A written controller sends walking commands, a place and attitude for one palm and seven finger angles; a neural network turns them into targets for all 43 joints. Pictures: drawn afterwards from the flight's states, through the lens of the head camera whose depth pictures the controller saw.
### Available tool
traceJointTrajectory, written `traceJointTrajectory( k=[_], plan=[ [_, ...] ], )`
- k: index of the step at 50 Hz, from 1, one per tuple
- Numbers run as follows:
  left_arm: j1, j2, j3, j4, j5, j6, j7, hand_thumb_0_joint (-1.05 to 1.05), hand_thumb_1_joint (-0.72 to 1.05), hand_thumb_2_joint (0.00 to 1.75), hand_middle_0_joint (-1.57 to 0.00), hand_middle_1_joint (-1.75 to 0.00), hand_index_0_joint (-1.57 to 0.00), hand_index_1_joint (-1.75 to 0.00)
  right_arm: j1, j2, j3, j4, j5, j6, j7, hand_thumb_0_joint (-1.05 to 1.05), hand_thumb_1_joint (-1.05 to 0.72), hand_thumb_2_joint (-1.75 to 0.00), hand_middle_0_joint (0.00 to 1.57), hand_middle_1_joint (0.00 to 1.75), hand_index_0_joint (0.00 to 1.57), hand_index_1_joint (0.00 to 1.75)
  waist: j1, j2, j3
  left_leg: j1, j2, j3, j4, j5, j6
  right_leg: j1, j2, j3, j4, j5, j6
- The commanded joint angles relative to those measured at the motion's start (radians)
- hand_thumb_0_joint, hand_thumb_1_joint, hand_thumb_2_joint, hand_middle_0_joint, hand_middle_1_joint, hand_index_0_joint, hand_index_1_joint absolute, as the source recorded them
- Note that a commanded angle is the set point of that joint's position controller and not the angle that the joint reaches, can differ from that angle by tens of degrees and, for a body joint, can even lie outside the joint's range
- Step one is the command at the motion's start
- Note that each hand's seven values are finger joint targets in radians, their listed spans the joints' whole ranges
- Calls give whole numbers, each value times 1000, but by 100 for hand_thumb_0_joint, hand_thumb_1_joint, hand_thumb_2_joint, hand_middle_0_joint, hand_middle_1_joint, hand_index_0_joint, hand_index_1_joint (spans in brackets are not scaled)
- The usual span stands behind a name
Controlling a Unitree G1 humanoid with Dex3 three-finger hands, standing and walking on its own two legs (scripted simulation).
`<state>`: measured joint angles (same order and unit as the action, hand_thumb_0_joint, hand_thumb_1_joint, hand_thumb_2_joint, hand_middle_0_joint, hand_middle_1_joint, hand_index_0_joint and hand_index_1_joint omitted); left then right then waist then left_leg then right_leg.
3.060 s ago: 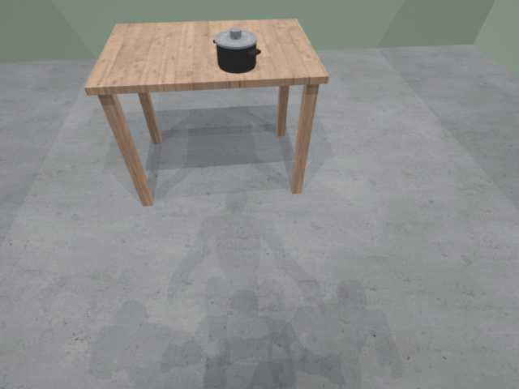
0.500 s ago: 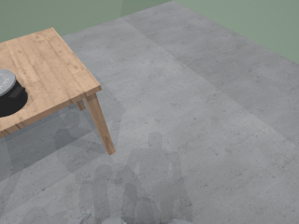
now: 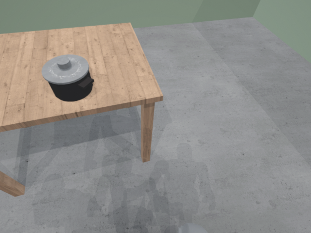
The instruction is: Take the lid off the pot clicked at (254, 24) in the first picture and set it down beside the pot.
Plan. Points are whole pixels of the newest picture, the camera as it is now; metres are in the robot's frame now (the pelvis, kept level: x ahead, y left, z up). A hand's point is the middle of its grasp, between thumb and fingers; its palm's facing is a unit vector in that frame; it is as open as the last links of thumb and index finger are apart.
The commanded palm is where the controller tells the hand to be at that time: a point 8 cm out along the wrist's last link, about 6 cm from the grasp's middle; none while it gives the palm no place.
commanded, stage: turn to face it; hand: left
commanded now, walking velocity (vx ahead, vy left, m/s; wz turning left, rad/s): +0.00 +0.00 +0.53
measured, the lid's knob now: (63, 63) +0.62 +0.36 +0.03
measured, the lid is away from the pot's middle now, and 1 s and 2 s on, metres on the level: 0.00 0.00 0.00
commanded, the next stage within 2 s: take the last steps up to it in 0.44 s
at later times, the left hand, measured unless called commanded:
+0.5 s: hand out of the picture +0.02 +0.13 -0.14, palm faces +0.28 -0.93 -0.26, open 7.4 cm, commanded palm none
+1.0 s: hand out of the picture -0.05 +0.19 -0.17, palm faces +0.39 -0.90 -0.19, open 7.4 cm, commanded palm none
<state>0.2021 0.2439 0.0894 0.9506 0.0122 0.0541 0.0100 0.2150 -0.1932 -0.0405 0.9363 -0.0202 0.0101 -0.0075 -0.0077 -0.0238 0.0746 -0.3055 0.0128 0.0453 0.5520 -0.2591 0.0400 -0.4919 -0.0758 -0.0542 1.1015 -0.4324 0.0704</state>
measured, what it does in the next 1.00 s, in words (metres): steps on the spot, turning left: right foot, then left foot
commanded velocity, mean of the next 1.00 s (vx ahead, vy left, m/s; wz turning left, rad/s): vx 0.14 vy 0.02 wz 0.21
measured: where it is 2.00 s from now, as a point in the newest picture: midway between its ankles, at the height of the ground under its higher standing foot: (141, 229)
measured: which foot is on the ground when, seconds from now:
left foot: down 0.00-0.26, up 0.28-0.70, down 0.72-1.00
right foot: up 0.00-0.24, down 0.26-0.72, up 0.74-1.00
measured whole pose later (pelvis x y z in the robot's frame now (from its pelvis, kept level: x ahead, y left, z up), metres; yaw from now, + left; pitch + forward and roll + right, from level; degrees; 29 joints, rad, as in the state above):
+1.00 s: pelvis +0.01 +0.00 +0.01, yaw +20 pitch -1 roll +0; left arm 0.30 0.23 0.06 1.04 0.03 0.02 -0.02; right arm 0.39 -0.13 0.00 1.06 0.00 -0.04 -0.02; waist 0.01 -0.05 0.02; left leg 0.00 -0.06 0.04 0.28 -0.26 0.08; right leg -0.57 -0.10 -0.03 1.07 -0.22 0.03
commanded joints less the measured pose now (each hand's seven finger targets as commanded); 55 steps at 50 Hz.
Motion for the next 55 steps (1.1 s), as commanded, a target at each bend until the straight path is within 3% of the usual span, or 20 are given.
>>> traceJointTrajectory(
  k=[1,6,10,11,12,13,14,17,19,28,32,34,35,36,37,38,39,42,45,55],
  plan=[
    [-26,47,5,-96,-4,-26,6,0,90,90,-20,-30,-20,-30,43,-208,-58,-57,-1,-10,-13,0,-90,-90,20,30,20,30,-22,147,-148,208,226,-266,-193,454,138,-45,4,40,-88,20,14],
    [-46,48,-1,-117,-6,-27,9,0,90,90,-20,-30,-20,-30,30,-223,-68,-62,-5,7,-6,0,-90,-90,20,30,20,30,-29,179,-128,170,211,-314,-175,422,141,45,36,30,-273,-6,11],
    [59,61,0,-97,-11,-42,14,0,90,90,-20,-30,-20,-30,-37,-224,-72,-84,2,15,-1,0,-90,-90,20,30,20,30,24,182,-147,57,169,-321,-87,397,97,271,66,9,-556,158,0],
    [104,89,6,-90,-8,-53,17,0,90,90,-20,-30,-20,-30,-44,-201,-70,-90,8,16,2,0,-90,-90,20,30,20,30,47,117,-162,-15,119,-289,-16,277,47,389,26,38,-715,260,-5],
    [119,191,21,-93,10,-65,24,0,90,90,-20,-30,-20,-30,-24,-131,-58,-100,19,17,8,0,-90,-90,20,30,20,30,47,-139,-165,-189,-5,-155,177,-21,-36,510,-199,262,-827,307,-68],
    [111,258,31,-110,13,-61,23,0,90,90,-20,-30,-20,-30,-40,-110,-57,-129,11,18,6,0,-90,-90,20,30,20,30,54,-312,-128,-274,-80,-89,405,-351,-73,426,-408,452,-844,445,-184],
    [96,231,22,-119,10,-58,23,0,90,90,-20,-30,-20,-30,-49,-148,-68,-125,3,25,6,0,-90,-90,20,30,20,30,51,-182,-103,-247,-40,-148,554,-336,-57,314,-398,390,-836,388,-230],
    [-38,138,2,-143,5,-59,25,0,90,90,-20,-30,-20,-30,-10,-143,-70,-67,-2,43,20,0,-90,-90,20,30,20,30,-19,-146,-23,-242,4,-114,680,-167,-72,239,-248,207,-827,327,-196],
    [-8,114,-4,-137,8,-69,24,0,90,90,-20,-30,-20,-30,-12,-122,-58,-54,-2,41,23,0,-90,-90,20,30,20,30,-9,-135,-33,-239,4,-82,642,-127,-85,291,-216,123,-802,432,-194],
    [150,156,5,-58,20,-65,21,0,90,90,-20,-30,-20,-30,-118,-87,-28,-62,10,34,17,0,-90,-90,20,30,20,30,70,-152,-97,-114,-7,-9,270,-210,-84,438,-254,112,-781,573,-235],
    [138,170,14,-24,19,-68,11,0,90,90,-20,-30,-20,-30,-69,-90,-24,-45,5,13,23,0,-90,-90,20,30,20,30,58,-156,-112,3,-2,17,91,-191,-53,386,-274,139,-818,192,-222],
    [91,161,13,-15,11,-63,4,0,90,90,-20,-30,-20,-30,21,-89,-19,-11,1,-4,20,0,-90,-90,20,30,20,30,7,-121,-93,187,-14,43,-113,-90,-36,237,-225,76,-776,-20,-167],
    [79,126,6,-19,4,-58,-2,0,90,90,-20,-30,-20,-30,84,-130,-28,8,1,-13,12,0,-90,-90,20,30,20,30,-25,1,-96,322,38,-49,-203,-111,-15,97,-164,15,-657,-97,-121],
    [67,54,-8,-41,1,-53,-12,0,90,90,-20,-30,-20,-30,153,-223,-51,22,-11,-16,5,0,-90,-90,20,30,20,30,-62,305,-73,387,259,-374,-325,-298,68,-108,-26,-109,-383,-134,-60],
    [3,45,-20,-82,16,-54,-11,0,90,90,-20,-30,-20,-30,204,-268,-55,21,-6,-8,-1,0,-90,-90,20,30,20,30,-84,327,5,324,360,-507,-425,-363,137,-219,18,-74,-209,-154,-56],
    [-26,53,-14,-91,15,-62,-17,0,90,90,-20,-30,-20,-30,175,-260,-48,15,-8,-8,-6,0,-90,-90,20,30,20,30,-72,253,57,256,376,-501,-441,-363,182,-254,-20,-9,-121,-108,-68],
    [-25,57,-11,-57,27,-59,-17,0,90,90,-20,-30,-20,-30,146,-189,-30,27,-6,-19,-12,0,-90,-90,20,30,20,30,-52,251,68,212,298,-436,-443,-331,144,-225,-22,23,-71,-24,-72],
    [81,40,-17,17,17,-65,-31,0,90,90,-20,-30,-20,-30,94,-110,0,23,9,-49,-20,0,-90,-90,20,30,20,30,12,149,43,214,197,-242,-412,-16,112,-161,-21,25,-5,162,-64],
    [89,34,-20,36,16,-63,-24,0,90,90,-20,-30,-20,-30,171,-105,0,57,14,-67,-23,0,-90,-90,20,30,20,30,11,121,36,274,184,-190,-393,221,115,-185,-16,22,10,208,-44],
    [-116,-13,-31,-37,6,-73,-27,0,90,90,-20,-30,-20,-30,338,-73,5,152,3,-90,-38,0,-90,-90,20,30,20,30,-44,121,78,402,238,-190,-357,452,176,-260,-29,-5,-214,184,-57]
  ],
)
